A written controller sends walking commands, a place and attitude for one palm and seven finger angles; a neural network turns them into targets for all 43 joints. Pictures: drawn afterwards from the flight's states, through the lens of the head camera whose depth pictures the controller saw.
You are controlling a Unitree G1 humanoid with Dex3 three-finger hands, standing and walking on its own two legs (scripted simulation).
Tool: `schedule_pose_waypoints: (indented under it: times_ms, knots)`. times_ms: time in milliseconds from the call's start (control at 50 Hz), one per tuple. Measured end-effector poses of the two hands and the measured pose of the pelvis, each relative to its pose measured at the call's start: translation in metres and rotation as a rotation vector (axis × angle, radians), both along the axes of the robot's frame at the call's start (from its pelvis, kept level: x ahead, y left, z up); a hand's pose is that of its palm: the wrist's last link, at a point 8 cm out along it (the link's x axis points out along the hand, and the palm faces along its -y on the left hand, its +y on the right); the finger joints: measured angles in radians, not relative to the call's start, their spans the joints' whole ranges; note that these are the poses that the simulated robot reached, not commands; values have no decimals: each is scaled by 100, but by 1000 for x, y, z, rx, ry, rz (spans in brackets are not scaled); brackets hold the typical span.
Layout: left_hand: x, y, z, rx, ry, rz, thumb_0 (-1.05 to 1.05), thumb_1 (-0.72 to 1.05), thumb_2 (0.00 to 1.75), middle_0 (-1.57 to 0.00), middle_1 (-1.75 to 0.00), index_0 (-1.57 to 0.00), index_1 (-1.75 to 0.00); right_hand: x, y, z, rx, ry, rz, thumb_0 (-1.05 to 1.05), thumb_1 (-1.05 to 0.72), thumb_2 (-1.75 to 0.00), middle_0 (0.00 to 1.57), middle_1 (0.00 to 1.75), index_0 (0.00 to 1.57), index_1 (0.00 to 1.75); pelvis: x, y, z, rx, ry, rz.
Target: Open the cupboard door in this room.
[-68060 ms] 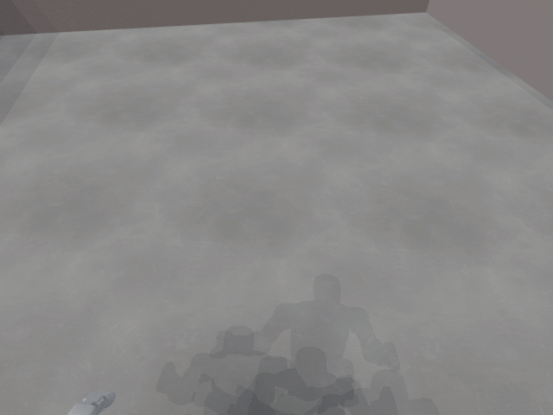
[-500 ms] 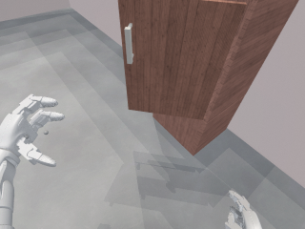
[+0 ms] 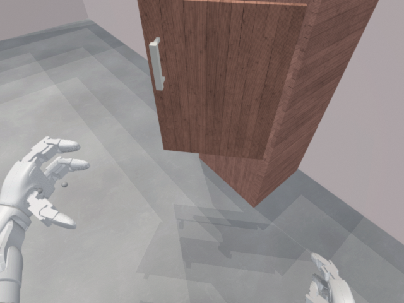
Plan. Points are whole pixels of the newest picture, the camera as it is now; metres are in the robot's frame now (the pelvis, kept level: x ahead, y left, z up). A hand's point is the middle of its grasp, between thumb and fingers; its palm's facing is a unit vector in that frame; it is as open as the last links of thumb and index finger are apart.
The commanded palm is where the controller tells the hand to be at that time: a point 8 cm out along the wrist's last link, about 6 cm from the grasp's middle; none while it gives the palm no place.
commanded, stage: move the hooked fingers beside the handle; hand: left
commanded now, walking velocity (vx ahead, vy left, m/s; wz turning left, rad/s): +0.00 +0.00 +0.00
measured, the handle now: (158, 64) +0.74 +0.18 +0.10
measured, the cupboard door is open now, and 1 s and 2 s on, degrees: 42 42 42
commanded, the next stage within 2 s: none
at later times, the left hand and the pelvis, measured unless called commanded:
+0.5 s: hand (96, 138) +0.40 +0.25 +0.12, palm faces -0.08 -1.00 +0.02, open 14.0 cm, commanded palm +0.38 +0.31 +0.11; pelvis -0.01 +0.00 -0.01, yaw -1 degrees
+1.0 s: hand (111, 106) +0.51 +0.25 +0.12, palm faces -0.08 -1.00 +0.02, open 14.0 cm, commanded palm +0.50 +0.31 +0.10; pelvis +0.00 +0.02 -0.02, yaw -2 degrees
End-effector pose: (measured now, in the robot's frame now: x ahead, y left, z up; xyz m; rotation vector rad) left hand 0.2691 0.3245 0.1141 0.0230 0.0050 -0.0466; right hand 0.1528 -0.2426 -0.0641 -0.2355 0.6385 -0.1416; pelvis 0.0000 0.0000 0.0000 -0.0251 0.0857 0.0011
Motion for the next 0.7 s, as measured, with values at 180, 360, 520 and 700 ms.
schedule_pose_waypoints:
  times_ms: [180,360,520,700]
  knots:
    - [3,-1,-4,-20,-12,25,-1,-50,30,-30,-120,-31,-120,-4,-4,-4,-12,19,12,1,-90,-90,21,30,21,30,-7,-6,-2,0,-1,9]
    - [67,-11,-1,-18,-3,-20,-1,-51,30,-30,-120,-30,-120,-33,-15,-17,-53,128,-37,1,-91,-90,21,30,21,30,-16,-5,-6,-7,31,15]
    - [118,-17,1,-44,14,-29,-1,-50,30,-30,-120,-31,-120,-79,-22,-27,-47,260,-131,1,-91,-90,21,30,21,30,-9,2,-7,1,76,-22]
    - [147,-11,-2,-31,-16,-19,-1,-50,30,-30,-120,-30,-120,-122,-20,-37,-55,442,-192,1,-91,-90,21,30,21,30,-3,10,-10,-5,116,-31]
